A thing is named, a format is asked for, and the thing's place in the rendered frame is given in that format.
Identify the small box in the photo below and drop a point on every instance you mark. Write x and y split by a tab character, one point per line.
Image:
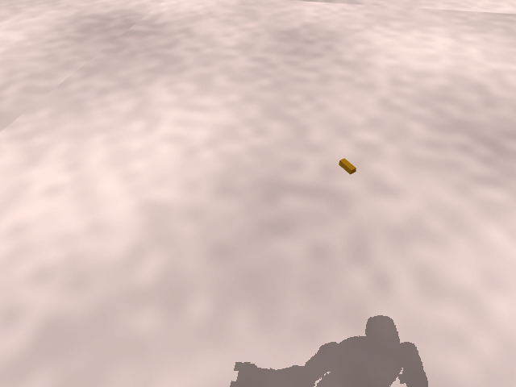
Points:
347	166

